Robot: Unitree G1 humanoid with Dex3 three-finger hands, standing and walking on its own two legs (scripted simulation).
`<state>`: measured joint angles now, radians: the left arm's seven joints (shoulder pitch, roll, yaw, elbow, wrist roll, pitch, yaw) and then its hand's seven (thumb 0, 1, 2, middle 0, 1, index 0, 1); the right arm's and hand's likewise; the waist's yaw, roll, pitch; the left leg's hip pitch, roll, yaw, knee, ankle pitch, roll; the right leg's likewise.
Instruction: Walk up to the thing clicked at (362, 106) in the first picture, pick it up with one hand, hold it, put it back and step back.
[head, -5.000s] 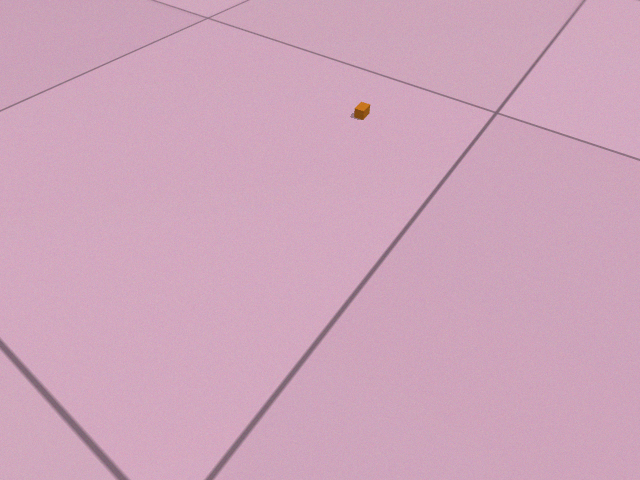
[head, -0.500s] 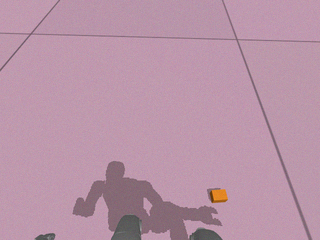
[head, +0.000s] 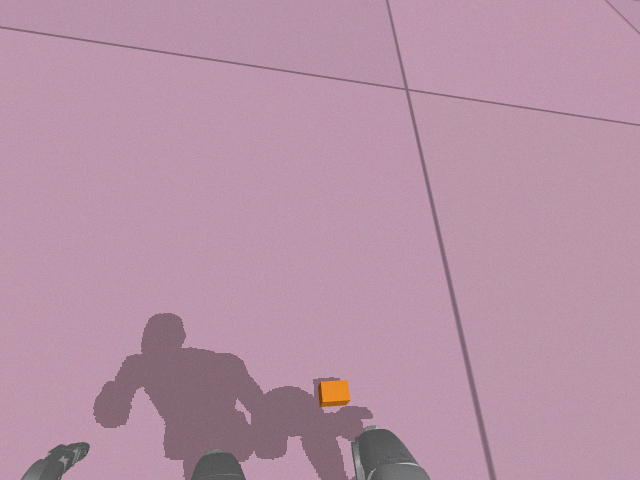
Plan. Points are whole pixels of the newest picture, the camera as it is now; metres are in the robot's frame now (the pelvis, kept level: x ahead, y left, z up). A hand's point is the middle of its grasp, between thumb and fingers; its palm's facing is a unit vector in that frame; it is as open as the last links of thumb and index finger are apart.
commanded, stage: walk up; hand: left
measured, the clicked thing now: (333, 393) +0.41 -0.14 -0.72
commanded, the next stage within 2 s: none
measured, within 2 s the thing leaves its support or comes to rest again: neither
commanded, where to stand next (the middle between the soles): +0.08 -0.42 m, yaw +8 degrees
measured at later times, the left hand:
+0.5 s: hand out of the picture +0.08 +0.08 -0.16, palm faces +0.01 -0.94 -0.35, open 7.4 cm
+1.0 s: hand out of the picture +0.03 -0.17 -0.16, palm faces +0.01 -0.94 -0.35, open 7.4 cm
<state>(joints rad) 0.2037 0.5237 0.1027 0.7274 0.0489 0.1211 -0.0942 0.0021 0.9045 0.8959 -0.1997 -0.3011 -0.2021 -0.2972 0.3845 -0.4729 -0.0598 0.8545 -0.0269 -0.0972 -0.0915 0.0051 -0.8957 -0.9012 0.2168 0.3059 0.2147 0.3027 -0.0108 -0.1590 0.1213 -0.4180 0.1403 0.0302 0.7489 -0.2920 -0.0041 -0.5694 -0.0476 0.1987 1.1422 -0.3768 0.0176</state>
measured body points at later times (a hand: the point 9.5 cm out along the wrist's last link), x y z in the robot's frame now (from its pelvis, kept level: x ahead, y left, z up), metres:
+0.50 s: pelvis +0.00 -0.20 +0.00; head +0.04 -0.16 +0.44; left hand +0.08 +0.13 -0.13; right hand +0.04 -0.53 -0.09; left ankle +0.04 -0.12 -0.71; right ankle +0.03 -0.30 -0.68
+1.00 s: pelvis -0.03 -0.44 -0.02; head +0.00 -0.43 +0.43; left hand +0.03 -0.12 -0.13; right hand +0.04 -0.82 -0.10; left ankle +0.01 -0.29 -0.65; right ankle +0.02 -0.56 -0.71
